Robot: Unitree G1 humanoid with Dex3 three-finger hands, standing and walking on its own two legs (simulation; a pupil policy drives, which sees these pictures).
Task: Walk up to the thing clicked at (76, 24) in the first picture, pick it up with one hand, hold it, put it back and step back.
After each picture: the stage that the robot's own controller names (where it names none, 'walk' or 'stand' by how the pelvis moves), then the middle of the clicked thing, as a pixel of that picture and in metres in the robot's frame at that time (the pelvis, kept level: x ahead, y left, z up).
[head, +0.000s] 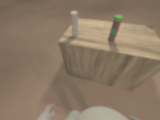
stand; (74, 24) +0.89 +0.22 +0.09
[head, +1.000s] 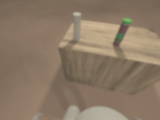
walk; (76, 27) +0.78 +0.18 +0.11
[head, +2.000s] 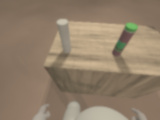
stand; (65, 38) +0.54 +0.24 +0.11
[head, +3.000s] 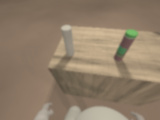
stand; (68, 42) +0.54 +0.21 +0.09
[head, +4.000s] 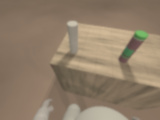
stand; (73, 39) +0.55 +0.18 +0.11
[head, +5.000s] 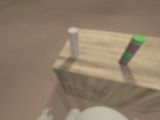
stand; (74, 44) +0.55 +0.17 +0.09
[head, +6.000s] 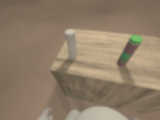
stand; (71, 45) +0.53 +0.19 +0.09
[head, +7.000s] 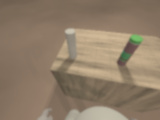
stand; (71, 45) +0.53 +0.19 +0.09
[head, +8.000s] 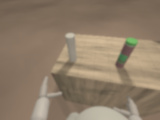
rise first; (71, 49) +0.53 +0.20 +0.09
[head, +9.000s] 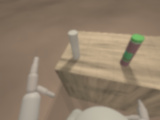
go down; (75, 46) +0.54 +0.20 +0.09
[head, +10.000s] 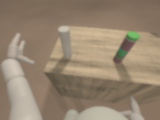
go down; (66, 44) +0.52 +0.19 +0.10
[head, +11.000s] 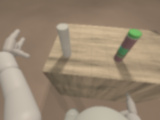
go down; (65, 42) +0.52 +0.19 +0.11
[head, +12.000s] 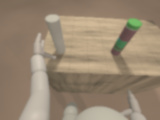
close in; (57, 37) +0.51 +0.21 +0.13
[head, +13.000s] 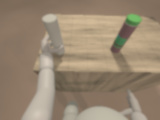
close; (56, 38) +0.50 +0.21 +0.14
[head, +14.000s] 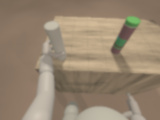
lift; (57, 44) +0.45 +0.20 +0.14
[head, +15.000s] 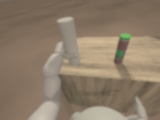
lift; (71, 45) +0.34 +0.12 +0.29
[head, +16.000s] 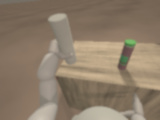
hold; (65, 43) +0.30 +0.15 +0.33
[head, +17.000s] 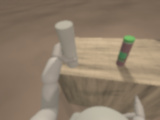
hold; (69, 48) +0.32 +0.14 +0.28
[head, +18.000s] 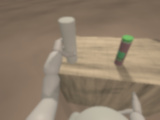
crouch; (69, 44) +0.36 +0.14 +0.28
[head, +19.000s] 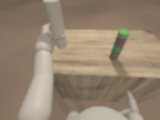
crouch; (57, 27) +0.48 +0.19 +0.29
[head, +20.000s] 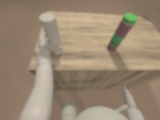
lower; (54, 37) +0.50 +0.20 +0.14
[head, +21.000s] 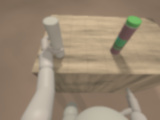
lower; (56, 40) +0.48 +0.20 +0.14
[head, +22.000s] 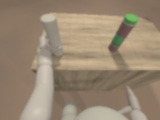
lower; (54, 38) +0.49 +0.20 +0.14
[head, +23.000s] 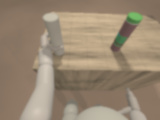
lower; (56, 38) +0.49 +0.20 +0.14
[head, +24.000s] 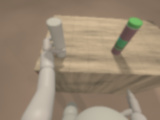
open; (58, 41) +0.48 +0.20 +0.14
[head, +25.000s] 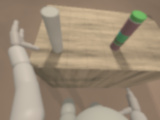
sink last; (55, 34) +0.49 +0.20 +0.15
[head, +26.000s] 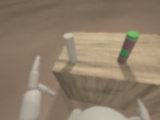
sink last; (71, 49) +0.49 +0.21 +0.11
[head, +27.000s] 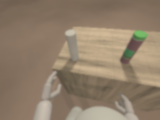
stand; (73, 47) +0.49 +0.20 +0.10
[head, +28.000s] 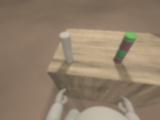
stand; (67, 49) +0.48 +0.21 +0.09
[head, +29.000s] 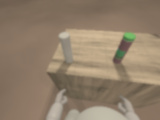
stand; (67, 49) +0.48 +0.21 +0.09
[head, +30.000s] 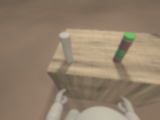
stand; (67, 49) +0.48 +0.21 +0.09
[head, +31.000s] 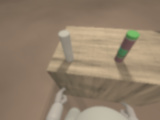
stand; (67, 48) +0.48 +0.21 +0.09
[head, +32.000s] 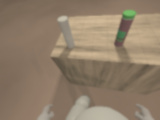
walk; (67, 34) +0.59 +0.24 +0.11
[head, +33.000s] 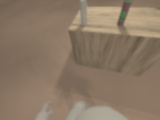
walk; (83, 13) +0.99 +0.14 +0.11
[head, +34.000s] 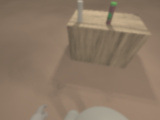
walk; (80, 12) +1.22 +0.18 +0.10
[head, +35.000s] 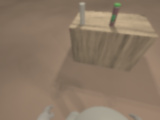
stand; (82, 14) +1.17 +0.18 +0.09
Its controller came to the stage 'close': yes
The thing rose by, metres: 0.22
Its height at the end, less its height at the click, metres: +0.00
